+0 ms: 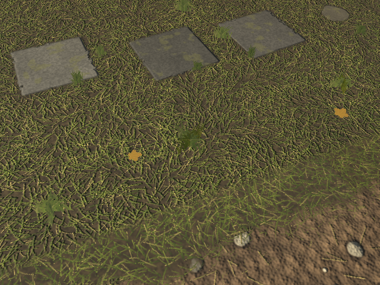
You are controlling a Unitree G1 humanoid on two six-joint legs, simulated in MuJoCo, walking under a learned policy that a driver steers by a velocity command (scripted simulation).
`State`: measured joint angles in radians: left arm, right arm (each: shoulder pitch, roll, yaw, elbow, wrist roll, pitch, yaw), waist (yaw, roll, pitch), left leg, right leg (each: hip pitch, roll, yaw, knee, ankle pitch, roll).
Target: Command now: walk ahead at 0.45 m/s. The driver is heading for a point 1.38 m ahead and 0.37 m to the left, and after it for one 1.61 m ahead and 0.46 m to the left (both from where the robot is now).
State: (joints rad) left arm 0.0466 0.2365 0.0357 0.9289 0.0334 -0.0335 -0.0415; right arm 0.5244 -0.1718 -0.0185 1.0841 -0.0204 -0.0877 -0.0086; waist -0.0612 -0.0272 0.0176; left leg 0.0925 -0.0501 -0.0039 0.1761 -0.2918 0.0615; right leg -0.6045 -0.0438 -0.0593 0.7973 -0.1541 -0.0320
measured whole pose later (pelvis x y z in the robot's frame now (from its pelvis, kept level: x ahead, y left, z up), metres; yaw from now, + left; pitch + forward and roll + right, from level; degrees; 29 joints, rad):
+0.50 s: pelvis +0.28 -0.04 +0.00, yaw +0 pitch +0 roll -1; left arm 0.45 0.18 0.03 1.07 0.01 -0.10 0.00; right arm 0.10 -0.22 -0.04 0.92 -0.03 -0.03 0.03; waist 0.04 0.03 0.04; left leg -0.64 0.11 0.02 0.80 -0.05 0.03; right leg 0.01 0.11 -0.08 0.20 -0.22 -0.11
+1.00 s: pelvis +0.56 +0.00 +0.01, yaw +0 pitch +0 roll +1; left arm 0.15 0.22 0.05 0.94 0.04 -0.04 -0.02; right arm 0.42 -0.19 -0.04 1.07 -0.01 -0.09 0.00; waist -0.03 -0.03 0.04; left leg -0.05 -0.09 0.09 0.24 -0.19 0.10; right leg -0.62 -0.11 0.00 0.92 -0.13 -0.03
